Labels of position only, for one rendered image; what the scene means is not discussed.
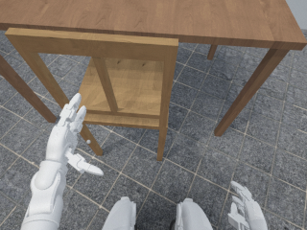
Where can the left robot hand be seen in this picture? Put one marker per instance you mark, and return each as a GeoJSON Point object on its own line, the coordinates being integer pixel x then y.
{"type": "Point", "coordinates": [64, 134]}

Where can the left robot forearm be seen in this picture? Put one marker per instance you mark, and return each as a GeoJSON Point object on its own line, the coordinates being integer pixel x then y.
{"type": "Point", "coordinates": [47, 186]}

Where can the robot thigh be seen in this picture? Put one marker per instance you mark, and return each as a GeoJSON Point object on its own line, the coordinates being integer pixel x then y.
{"type": "Point", "coordinates": [122, 216]}
{"type": "Point", "coordinates": [190, 216]}

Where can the robot right thigh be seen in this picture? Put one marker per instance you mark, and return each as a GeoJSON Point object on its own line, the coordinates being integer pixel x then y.
{"type": "Point", "coordinates": [190, 216]}

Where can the right robot hand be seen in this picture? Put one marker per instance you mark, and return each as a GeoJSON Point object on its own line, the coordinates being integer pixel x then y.
{"type": "Point", "coordinates": [251, 217]}

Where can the chair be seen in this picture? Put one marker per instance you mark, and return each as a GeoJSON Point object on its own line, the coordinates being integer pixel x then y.
{"type": "Point", "coordinates": [127, 83]}

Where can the table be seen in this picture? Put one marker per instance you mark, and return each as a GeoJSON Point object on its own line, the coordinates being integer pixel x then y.
{"type": "Point", "coordinates": [244, 23]}

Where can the robot left thigh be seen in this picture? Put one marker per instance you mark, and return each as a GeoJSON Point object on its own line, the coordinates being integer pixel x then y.
{"type": "Point", "coordinates": [122, 216]}

